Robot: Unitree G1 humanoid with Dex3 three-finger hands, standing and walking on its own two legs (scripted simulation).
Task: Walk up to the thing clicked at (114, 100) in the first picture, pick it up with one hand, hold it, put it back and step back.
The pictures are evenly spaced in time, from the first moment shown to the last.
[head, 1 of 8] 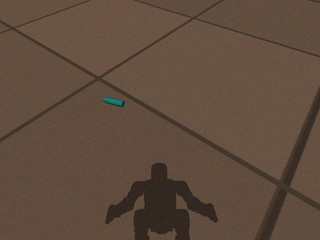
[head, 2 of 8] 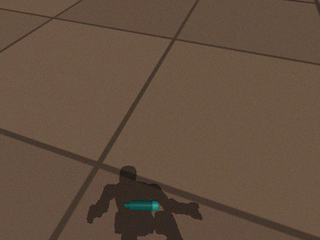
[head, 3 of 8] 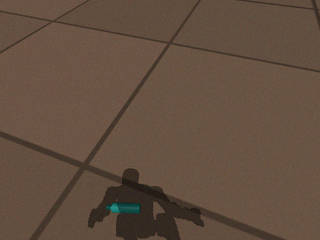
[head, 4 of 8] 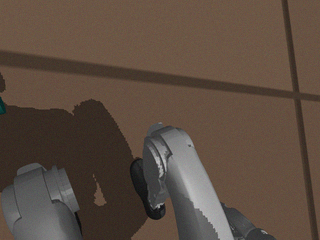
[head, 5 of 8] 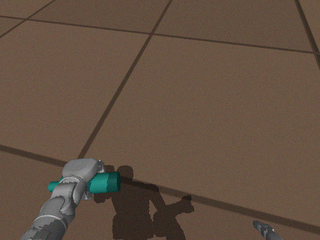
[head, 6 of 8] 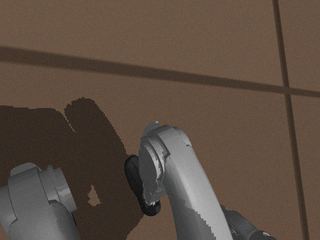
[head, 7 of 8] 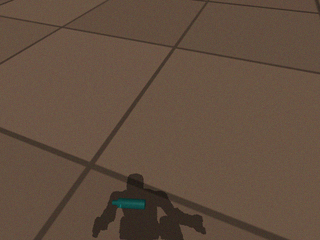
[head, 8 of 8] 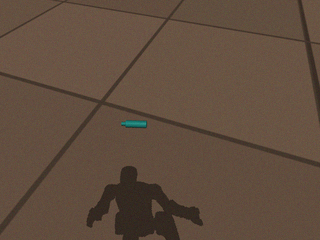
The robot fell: no
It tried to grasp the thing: yes
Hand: left
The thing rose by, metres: 0.67
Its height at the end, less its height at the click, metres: +0.00
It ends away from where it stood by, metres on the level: 0.02
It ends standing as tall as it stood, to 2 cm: yes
